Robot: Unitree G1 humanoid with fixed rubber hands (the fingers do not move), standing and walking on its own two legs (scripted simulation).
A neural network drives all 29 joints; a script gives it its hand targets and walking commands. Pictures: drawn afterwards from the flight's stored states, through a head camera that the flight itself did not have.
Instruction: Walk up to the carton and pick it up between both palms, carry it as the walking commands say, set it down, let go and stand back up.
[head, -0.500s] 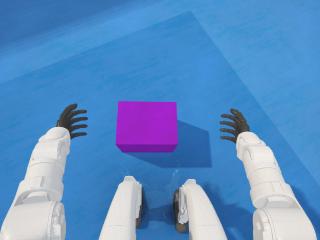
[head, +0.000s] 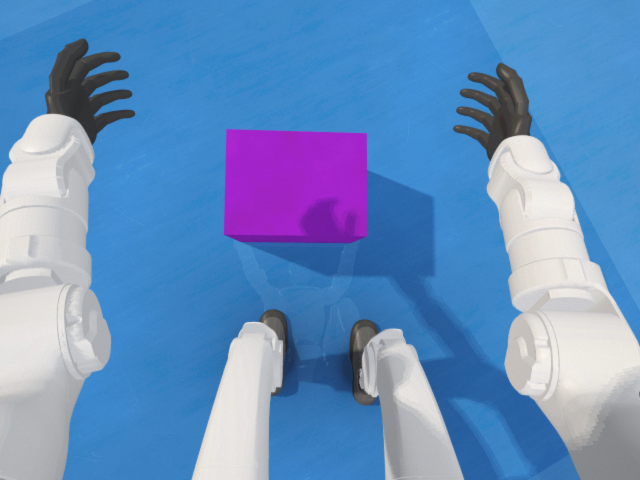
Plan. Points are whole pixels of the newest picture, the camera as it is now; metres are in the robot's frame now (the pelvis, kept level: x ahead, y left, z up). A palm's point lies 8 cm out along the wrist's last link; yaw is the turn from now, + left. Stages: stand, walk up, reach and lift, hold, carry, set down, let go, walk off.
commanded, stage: reach and lift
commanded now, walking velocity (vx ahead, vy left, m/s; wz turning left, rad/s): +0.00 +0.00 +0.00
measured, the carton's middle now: (296, 193) +0.50 +0.05 -0.53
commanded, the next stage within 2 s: none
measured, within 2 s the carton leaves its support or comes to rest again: neither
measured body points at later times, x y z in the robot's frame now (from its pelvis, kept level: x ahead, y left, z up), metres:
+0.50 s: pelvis +0.00 +0.00 -0.07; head +0.31 +0.02 +0.25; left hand +0.51 +0.30 -0.18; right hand +0.52 -0.18 -0.18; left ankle +0.08 +0.10 -0.61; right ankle +0.06 -0.14 -0.61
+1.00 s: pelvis -0.04 -0.01 -0.21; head +0.31 +0.02 +0.08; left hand +0.50 +0.29 -0.34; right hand +0.52 -0.18 -0.34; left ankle +0.08 +0.10 -0.61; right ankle +0.06 -0.14 -0.61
